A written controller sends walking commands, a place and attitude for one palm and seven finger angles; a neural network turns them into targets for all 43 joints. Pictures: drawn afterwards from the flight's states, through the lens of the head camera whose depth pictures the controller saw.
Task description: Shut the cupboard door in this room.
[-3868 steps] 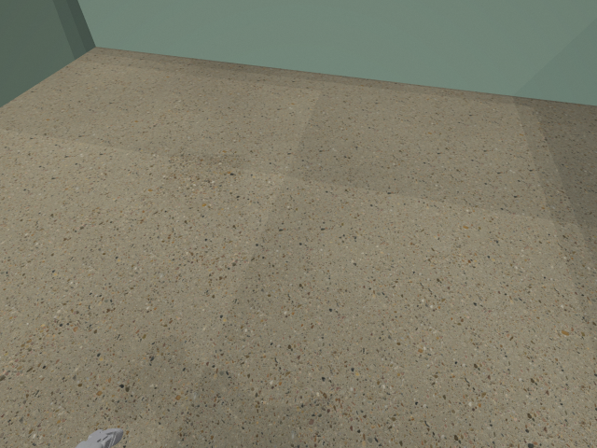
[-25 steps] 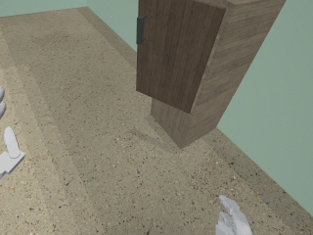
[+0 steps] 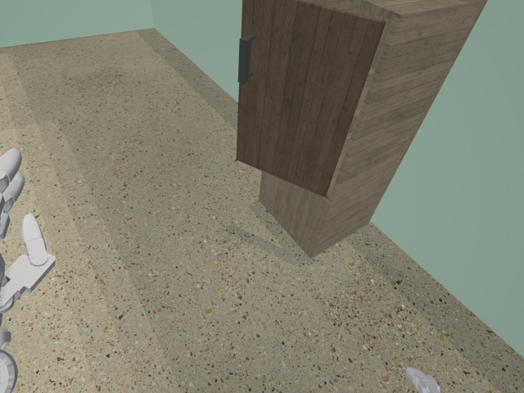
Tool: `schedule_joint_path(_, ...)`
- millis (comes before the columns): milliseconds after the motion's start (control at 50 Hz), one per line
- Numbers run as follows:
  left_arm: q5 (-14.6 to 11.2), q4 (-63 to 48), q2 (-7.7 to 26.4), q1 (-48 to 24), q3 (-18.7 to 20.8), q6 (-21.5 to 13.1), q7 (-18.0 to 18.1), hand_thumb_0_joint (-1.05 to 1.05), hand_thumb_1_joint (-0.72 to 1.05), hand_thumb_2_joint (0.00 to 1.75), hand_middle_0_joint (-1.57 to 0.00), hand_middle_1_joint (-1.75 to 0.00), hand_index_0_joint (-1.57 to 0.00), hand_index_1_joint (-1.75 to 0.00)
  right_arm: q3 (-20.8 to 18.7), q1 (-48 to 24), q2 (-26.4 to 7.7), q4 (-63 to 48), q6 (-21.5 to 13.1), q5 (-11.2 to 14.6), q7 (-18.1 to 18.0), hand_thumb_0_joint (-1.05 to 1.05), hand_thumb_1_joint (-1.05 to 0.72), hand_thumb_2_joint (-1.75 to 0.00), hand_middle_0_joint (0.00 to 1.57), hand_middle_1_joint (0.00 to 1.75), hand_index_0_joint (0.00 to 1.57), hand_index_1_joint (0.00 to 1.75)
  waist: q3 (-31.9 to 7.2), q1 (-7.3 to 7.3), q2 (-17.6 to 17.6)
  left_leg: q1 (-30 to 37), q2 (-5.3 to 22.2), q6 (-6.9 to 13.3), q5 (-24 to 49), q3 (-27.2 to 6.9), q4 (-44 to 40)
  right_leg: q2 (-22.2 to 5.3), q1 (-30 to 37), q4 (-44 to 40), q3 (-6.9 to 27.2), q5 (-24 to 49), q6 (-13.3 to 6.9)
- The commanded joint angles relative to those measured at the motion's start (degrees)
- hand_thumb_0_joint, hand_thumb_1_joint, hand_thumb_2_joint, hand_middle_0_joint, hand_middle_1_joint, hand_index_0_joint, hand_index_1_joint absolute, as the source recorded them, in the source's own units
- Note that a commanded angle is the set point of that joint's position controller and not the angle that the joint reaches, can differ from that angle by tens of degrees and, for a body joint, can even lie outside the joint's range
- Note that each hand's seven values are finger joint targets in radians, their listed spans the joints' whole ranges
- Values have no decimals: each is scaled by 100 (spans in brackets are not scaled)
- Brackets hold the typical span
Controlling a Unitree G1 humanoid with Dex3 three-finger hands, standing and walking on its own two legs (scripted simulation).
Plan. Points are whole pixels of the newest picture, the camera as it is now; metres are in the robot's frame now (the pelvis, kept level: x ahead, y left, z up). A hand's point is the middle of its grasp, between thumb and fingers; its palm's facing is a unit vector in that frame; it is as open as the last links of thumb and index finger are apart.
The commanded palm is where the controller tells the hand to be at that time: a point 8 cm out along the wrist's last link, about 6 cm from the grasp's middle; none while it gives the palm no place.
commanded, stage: stop stepping back and stand still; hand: left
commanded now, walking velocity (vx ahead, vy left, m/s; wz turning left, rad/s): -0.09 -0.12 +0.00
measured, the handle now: (247, 58) +0.96 +0.10 +0.08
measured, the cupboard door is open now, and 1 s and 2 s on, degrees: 27 27 27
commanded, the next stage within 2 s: let the arm hang, fingers relaxed in 1.26 s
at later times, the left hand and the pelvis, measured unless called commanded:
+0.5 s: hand (79, 231) +0.25 +0.24 +0.16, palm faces +0.41 -0.82 -0.40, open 7.4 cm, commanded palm +0.19 +0.29 +0.19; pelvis +0.04 -0.01 +0.01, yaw -1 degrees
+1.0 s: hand (39, 238) +0.23 +0.27 +0.17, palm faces +0.41 -0.80 -0.44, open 7.4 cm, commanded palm +0.17 +0.31 +0.19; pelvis +0.03 +0.01 +0.02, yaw +0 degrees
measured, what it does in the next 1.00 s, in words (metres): stands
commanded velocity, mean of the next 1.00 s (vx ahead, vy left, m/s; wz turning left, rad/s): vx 0.00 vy -0.02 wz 0.00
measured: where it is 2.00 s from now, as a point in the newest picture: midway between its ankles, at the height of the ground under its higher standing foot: outside the picture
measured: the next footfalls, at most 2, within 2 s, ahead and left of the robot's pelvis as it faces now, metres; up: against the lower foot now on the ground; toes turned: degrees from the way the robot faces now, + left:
none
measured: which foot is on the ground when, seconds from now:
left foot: down 0.00-1.00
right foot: down 0.00-1.00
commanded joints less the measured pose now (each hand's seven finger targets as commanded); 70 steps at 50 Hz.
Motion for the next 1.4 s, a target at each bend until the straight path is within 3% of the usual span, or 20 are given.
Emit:
schedule_joint_path(0,-100,-1818,1760,-195,1506,-643,122,0,90,90,-20,-30,-20,-30,-87,-747,-508,-1044,-496,-124,46,0,-90,-90,20,30,20,30,-515,11,2213,1093,1536,378,467,-2444,-2212,-21,-1288,863,504,-237,132)
schedule_joint_path(60,-185,-1246,1476,396,1523,-521,59,0,90,90,-20,-30,-20,-30,-92,-695,-515,-1036,-451,-35,134,0,-90,-90,20,30,20,30,-658,-14,1352,845,1431,297,182,-1630,-2016,-24,-834,-165,366,316,227)
schedule_joint_path(120,-252,-692,1154,1066,1337,-327,-27,0,90,90,-20,-30,-20,-30,-117,-613,-606,-1164,-383,77,182,0,-90,-90,20,30,20,30,-819,-51,1051,582,1068,-4,-87,-935,-1792,50,-259,-1081,189,1216,248)
schedule_joint_path(160,-262,-609,1221,902,1257,-253,-42,0,90,90,-20,-30,-20,-30,-110,-741,-618,-1233,-280,106,164,0,-90,-90,20,30,20,30,-716,-86,698,213,973,-51,-419,-835,-1714,-74,-85,-1188,366,1420,234)
schedule_joint_path(200,-253,-436,1002,775,1033,-121,-60,0,90,90,-20,-30,-20,-30,-105,-741,-614,-1221,-206,129,151,0,-90,-90,20,30,20,30,-532,-78,373,112,808,-91,-859,-742,-1642,-151,-283,-1292,556,1286,165)
schedule_joint_path(280,-200,-725,1080,405,838,-56,11,0,90,90,-20,-30,-20,-30,-50,-742,-506,-1156,-129,98,85,0,-90,-90,20,30,20,30,-822,-100,-69,736,478,-97,378,-519,-805,-646,-589,-1463,1161,2475,36)
schedule_joint_path(320,-114,-1178,1355,-209,908,-84,77,0,90,90,-20,-30,-20,-30,-32,-850,-496,-1128,-141,88,26,0,-90,-90,20,30,20,30,-971,-98,141,838,414,-103,766,-458,-632,-792,-474,-1325,1187,3346,69)
schedule_joint_path(360,-85,-1319,1313,-344,833,-126,120,0,90,90,-20,-30,-20,-30,-3,-872,-436,-1135,-162,95,-8,0,-90,-90,20,30,20,30,-1045,-66,427,1001,386,-89,1276,-428,-630,-746,-349,-1140,1040,3930,117)
schedule_joint_path(420,-45,-1565,1579,-324,1081,-178,194,0,90,90,-20,-30,-20,-30,-18,-909,-457,-1151,-157,105,-32,0,-90,-90,20,30,20,30,-1039,-18,919,1070,395,-88,1760,-425,-605,-674,-309,-1085,922,4052,209)
schedule_joint_path(460,-58,-1477,1464,18,1090,-219,199,0,90,90,-20,-30,-20,-30,-2,-879,-421,-1174,-112,107,0,0,-90,-90,20,30,20,30,-968,-13,1019,953,382,-106,1957,-440,-624,-621,-184,-1070,832,3992,174)
schedule_joint_path(520,-113,-907,1398,748,1252,-201,166,0,90,90,-20,-30,-20,-30,-48,-825,-446,-1201,-10,135,56,0,-90,-90,20,30,20,30,-894,-18,832,751,394,-146,1971,-442,-593,-616,-135,-1155,819,3932,165)
schedule_joint_path(660,-199,-519,1244,1023,1140,-189,70,0,90,90,-20,-30,-20,-30,-86,-761,-543,-1325,136,187,68,0,-90,-90,20,30,20,30,-978,-52,494,724,508,-122,2221,-497,-745,-517,-118,-1040,701,4003,219)
schedule_joint_path(820,-116,-1256,1445,247,1069,-204,107,0,90,90,-20,-30,-20,-30,-27,-824,-578,-1287,-60,118,-24,0,-90,-90,20,30,20,30,-951,-4,838,795,546,-48,1438,-658,-1085,-393,-263,-1166,651,2769,224)
schedule_joint_path(900,-100,-1139,1280,168,980,-211,129,0,90,90,-20,-30,-20,-30,0,-795,-537,-1219,-103,89,-18,0,-90,-90,20,30,20,30,-802,-14,964,708,509,-66,876,-686,-1242,-362,-336,-1296,660,2257,178)
schedule_joint_path(1020,-105,-662,1131,233,945,-164,78,0,90,90,-20,-30,-20,-30,1,-800,-549,-1199,-126,86,19,0,-90,-90,20,30,20,30,-483,-19,741,451,527,-93,-139,-793,-1588,-318,-470,-1536,598,1531,161)
schedule_joint_path(1140,-82,-593,1022,200,786,-147,50,0,90,90,-20,-30,-20,-30,29,-817,-516,-1239,-137,100,26,0,-90,-90,20,30,20,30,-407,-19,640,325,520,-72,-518,-867,-1735,-296,-466,-1616,571,1325,173)
schedule_joint_path(1320,-39,-1045,1266,126,992,-220,109,0,90,90,-20,-30,-20,-30,15,-824,-553,-1242,-207,57,-2,0,-90,-90,20,30,20,30,-624,11,1000,393,491,-86,-218,-917,-1740,-270,-255,-1475,495,1557,162)
schedule_joint_path(1340,237,3431,117,-174,-1556,559,-723,0,90,90,-20,-30,-20,-30,-179,-1167,-1655,-213,-565,153,545,0,-90,-90,20,30,20,30,64,-170,931,95,564,-35,1489,-835,-700,-702,-1022,-794,125,2237,70)
schedule_joint_path(1360,226,3630,69,-261,-1451,1037,-850,0,90,90,-20,-30,-20,-30,-249,-666,-1418,-134,-228,103,570,0,-90,-90,20,30,20,30,-466,-141,1029,583,589,-113,1632,-706,-750,-663,-1106,-1027,498,1768,40)
schedule_joint_path(1380,217,3557,-7,-303,-1481,1166,-887,0,90,90,-20,-30,-20,-30,-223,-590,-1359,-221,-121,87,551,0,-90,-90,20,30,20,30,-374,-137,1107,504,658,-65,1313,-728,-823,-603,-1178,-999,391,1326,79)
